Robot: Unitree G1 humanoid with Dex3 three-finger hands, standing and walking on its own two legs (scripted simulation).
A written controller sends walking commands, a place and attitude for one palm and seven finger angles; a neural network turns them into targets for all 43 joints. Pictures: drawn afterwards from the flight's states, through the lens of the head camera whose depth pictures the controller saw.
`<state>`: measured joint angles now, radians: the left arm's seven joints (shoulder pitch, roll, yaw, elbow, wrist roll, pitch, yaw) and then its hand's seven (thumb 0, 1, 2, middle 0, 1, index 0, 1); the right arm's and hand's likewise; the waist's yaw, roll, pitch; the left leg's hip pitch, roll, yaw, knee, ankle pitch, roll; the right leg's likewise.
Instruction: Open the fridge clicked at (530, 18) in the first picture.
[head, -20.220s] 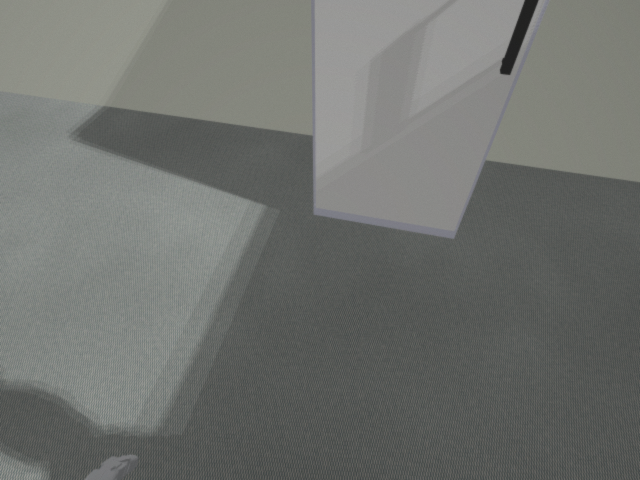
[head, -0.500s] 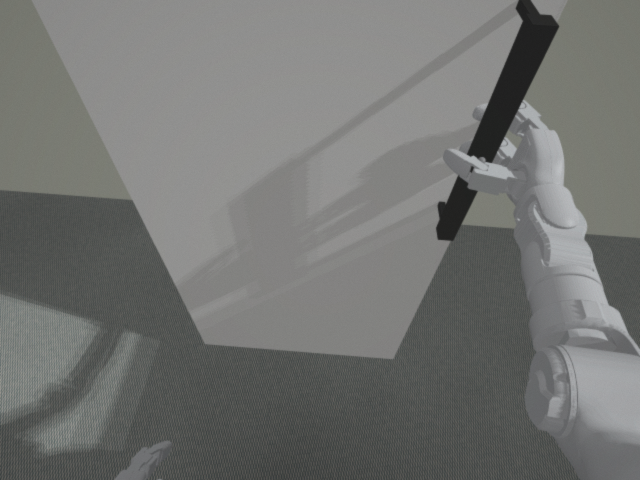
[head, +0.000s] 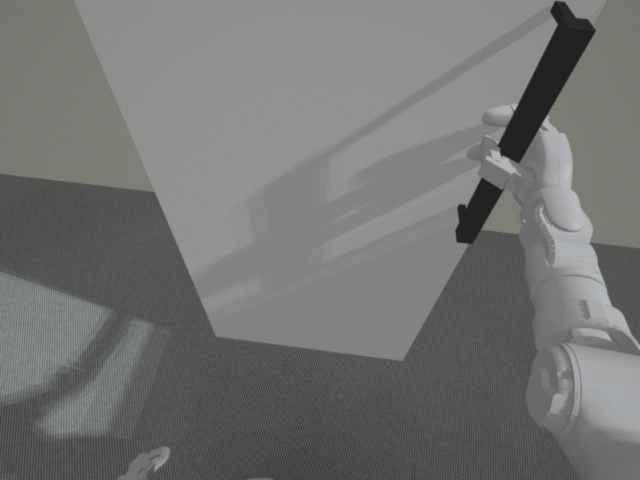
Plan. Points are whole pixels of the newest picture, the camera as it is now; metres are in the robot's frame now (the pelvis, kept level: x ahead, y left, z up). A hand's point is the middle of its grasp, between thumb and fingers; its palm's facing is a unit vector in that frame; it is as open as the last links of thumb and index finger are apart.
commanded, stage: grip the handle and tug to test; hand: right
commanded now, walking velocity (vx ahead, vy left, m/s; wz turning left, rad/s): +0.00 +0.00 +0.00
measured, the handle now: (502, 146) +0.52 -0.15 +0.16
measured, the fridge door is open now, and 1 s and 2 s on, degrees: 0 4 2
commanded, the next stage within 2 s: move the hooked fingers beside the handle in 0.42 s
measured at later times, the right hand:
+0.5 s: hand (489, 166) +0.47 -0.13 +0.17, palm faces -0.03 +1.00 +0.00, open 5.3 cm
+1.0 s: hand (528, 183) +0.44 -0.17 +0.17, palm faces +0.03 +1.00 -0.03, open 10.0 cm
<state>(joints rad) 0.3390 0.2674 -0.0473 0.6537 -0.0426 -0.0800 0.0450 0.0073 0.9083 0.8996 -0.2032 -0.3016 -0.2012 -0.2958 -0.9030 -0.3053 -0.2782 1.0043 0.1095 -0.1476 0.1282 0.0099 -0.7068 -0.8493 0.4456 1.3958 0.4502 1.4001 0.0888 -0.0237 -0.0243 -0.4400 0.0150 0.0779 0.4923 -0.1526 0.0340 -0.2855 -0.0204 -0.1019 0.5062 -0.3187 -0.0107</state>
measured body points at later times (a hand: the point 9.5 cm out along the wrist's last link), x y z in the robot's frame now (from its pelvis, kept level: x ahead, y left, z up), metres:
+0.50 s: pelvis +0.02 +0.00 +0.00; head +0.05 +0.02 +0.45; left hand +0.11 +0.26 -0.11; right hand +0.46 -0.18 +0.17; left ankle +0.06 +0.10 -0.73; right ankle -0.04 -0.11 -0.73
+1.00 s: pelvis +0.01 +0.00 +0.01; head +0.03 +0.01 +0.45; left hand +0.17 +0.23 -0.10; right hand +0.43 -0.22 +0.18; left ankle +0.06 +0.10 -0.73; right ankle -0.04 -0.11 -0.73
